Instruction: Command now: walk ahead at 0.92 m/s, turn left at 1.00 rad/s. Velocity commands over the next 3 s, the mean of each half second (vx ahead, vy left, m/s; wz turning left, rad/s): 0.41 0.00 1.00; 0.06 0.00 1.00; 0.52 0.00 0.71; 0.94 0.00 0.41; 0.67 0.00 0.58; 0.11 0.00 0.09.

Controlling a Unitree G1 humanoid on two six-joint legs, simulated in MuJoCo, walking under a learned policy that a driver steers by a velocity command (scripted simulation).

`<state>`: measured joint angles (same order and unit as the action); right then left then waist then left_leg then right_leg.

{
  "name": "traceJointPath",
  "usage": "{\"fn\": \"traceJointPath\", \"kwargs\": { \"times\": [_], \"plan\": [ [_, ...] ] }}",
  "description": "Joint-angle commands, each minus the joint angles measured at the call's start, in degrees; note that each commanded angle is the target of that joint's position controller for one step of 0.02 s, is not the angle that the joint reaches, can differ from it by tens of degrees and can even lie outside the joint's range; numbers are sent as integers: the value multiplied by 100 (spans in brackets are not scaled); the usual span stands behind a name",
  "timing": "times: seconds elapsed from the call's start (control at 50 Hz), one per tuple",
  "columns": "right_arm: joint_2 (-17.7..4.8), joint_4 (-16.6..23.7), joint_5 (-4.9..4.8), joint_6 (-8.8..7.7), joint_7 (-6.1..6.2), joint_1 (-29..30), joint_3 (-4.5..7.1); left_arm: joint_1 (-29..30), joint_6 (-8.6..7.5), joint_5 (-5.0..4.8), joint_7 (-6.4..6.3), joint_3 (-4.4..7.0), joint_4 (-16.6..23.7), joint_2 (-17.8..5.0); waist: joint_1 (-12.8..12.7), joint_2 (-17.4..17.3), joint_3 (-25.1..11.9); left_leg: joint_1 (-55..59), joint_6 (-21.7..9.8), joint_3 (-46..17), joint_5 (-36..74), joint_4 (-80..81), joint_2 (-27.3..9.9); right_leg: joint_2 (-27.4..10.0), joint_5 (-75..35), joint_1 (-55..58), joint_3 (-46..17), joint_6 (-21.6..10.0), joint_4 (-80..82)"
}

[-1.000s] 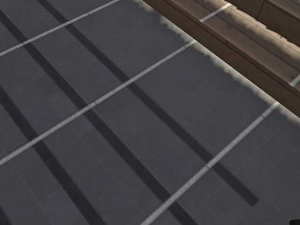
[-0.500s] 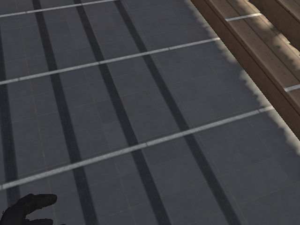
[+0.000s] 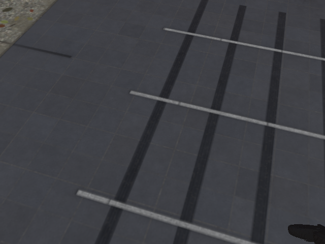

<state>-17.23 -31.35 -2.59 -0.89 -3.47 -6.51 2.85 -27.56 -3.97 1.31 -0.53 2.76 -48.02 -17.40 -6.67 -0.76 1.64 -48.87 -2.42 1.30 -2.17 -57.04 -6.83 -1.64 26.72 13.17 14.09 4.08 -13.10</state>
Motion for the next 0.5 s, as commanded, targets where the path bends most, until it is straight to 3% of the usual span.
{"fn": "traceJointPath", "kwargs": {
  "times": [0.02, 0.04, 0.06, 0.08, 0.1, 0.12, 0.14, 0.16, 0.18, 0.2, 0.22, 0.24, 0.26, 0.3, 0.36, 0.4, 0.46, 0.48, 0.5],
  "plan": [
    [-260, 608, 6, -196, -119, 959, 35, 444, -30, -46, -91, 266, 372, -1319, 367, 687, 718, 1041, -364, 1017, -236, 846, 677, -1243, -7037, -911, -55, -708, -62],
    [-461, 506, 13, -186, -109, 490, 145, 477, 42, -79, -147, 313, 383, -1509, 723, 974, 377, 1705, -456, 1183, -608, 903, 1012, -1295, -8840, -785, 5, -690, -904],
    [-807, 305, 4, -140, -109, -492, 317, 517, 103, -103, -154, 349, 386, -1613, 1300, 1174, -246, 3050, -657, 1079, -946, 1123, 1261, -1411, -9711, -1011, 4, -703, -2240],
    [-1341, -81, 22, -79, -40, -1884, 600, 739, 47, -200, -153, 320, 534, -1490, 1991, 846, -874, 5205, -978, 557, 56, 2087, 1274, -1234, -8803, -2074, -95, -517, -3880],
    [-1464, -329, -39, 13, 97, -2012, 597, 289, -125, -71, -73, 112, 599, -657, 1452, -435, -991, 6890, -1114, -894, 721, 2085, 475, -473, -1339, -3887, -440, -246, -5586],
    [-2062, 64, 164, -80, 118, -1765, 686, -104, -352, -144, 11, -64, 1148, -458, 910, -1760, -2655, 8318, -2712, -4688, -155, 2851, -1136, 568, 971, -5459, -1511, -99, -7877],
    [-1510, 137, 216, -155, 101, -1910, 581, 1068, -542, -199, 12, 62, 1267, -1123, 1623, -409, -2922, 7899, -2191, -4761, -359, 3508, -947, 229, 253, -5554, -2377, -323, -7649],
    [-1460, 47, 237, -235, 105, -1649, 531, 1563, -578, -339, -24, 51, 1532, -1020, 1347, -204, -1850, 6890, -1964, -4179, 106, 3747, -830, 135, -97, -5659, -2252, -388, -7254],
    [-1351, 30, 146, -305, 108, -1201, 492, 1591, -532, -226, -96, 27, 1481, -880, 907, 600, -1025, 5766, -1792, -3605, 791, 3771, -545, -80, -275, -5535, -2177, -321, -6793],
    [-1193, 97, 141, -319, 144, -801, 450, 1391, -444, -137, -105, 63, 1380, -922, 609, 613, -691, 4945, -1746, -3067, 1420, 3773, -362, -225, -369, -5198, -2200, -223, -6425],
    [-1099, 141, 231, -304, 189, -563, 413, 1265, -325, -101, -77, 92, 1323, -980, 418, 412, -483, 4257, -1702, -2673, 1950, 3915, -191, -311, -407, -4817, -2191, -154, -6249],
    [-1006, 111, 214, -280, 226, -415, 393, 1239, -228, -63, -66, 111, 1325, -970, 314, 273, -356, 3859, -1645, -2401, 2242, 3979, -38, -355, -469, -4696, -2141, -63, -5864],
    [-945, 55, 165, -248, 283, -354, 376, 1303, -161, -27, -56, 92, 1340, -873, 278, 205, -265, 3442, -1547, -2099, 2482, 3968, 145, -364, -592, -4556, -2042, 23, -5385],
    [-1020, -77, 143, -147, 417, -363, 404, 1667, -88, 72, -55, 16, 1471, -592, 328, 86, -264, 2893, -1346, -1669, 3162, 3716, 600, -33, -1143, -4345, -1711, 167, -4511],
    [-1050, -189, 79, 103, 566, -401, 438, 2183, -59, 11, -16, -34, 1625, -450, 544, -194, -694, 2574, -852, -1584, 2593, 3372, 1042, 555, -2302, -3580, -1531, 199, -2945],
    [-1052, -303, 42, 206, 609, -568, 445, 2633, -56, -58, 21, -5, 1786, -481, 751, -381, -782, 2692, -589, -1965, 1633, 3224, 1078, 794, -2859, -3309, -1629, 158, -2143],
    [-870, -314, 99, 235, 661, -498, 399, 2615, -78, -126, 28, 139, 1804, -773, 684, -707, -710, 3292, -420, -2735, 713, 2644, 923, 654, -2866, -3226, -2134, 62, -1462],
    [-791, -273, 108, 233, 669, -376, 374, 2319, -106, -100, 9, 186, 1715, -824, 532, -814, -788, 3480, -309, -2819, 519, 2237, 956, 484, -3131, -2990, -2204, -22, -1206],
    [-603, -238, 112, 234, 639, -374, 303, 1854, -135, -18, -23, 203, 1600, -827, 347, -629, -1145, 3572, -117, -2586, 41, 1359, 1159, 93, -3782, -2267, -2280, -232, -840]
  ]
}}
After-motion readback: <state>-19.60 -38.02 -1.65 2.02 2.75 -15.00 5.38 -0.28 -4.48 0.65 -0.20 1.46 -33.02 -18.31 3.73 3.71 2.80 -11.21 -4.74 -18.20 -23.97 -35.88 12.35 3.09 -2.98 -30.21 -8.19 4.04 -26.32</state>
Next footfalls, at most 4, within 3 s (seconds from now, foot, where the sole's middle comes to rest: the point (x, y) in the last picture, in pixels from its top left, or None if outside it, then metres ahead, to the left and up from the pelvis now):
0.08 left None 0.26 0.11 -0.75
0.52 right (168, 216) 0.57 0.06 -0.75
0.98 left None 0.32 0.19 -0.75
1.44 right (123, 203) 0.60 0.26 -0.75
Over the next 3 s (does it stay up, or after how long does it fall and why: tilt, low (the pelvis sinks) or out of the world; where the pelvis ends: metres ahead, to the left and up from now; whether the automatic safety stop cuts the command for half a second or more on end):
stays up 0.50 1.15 0.02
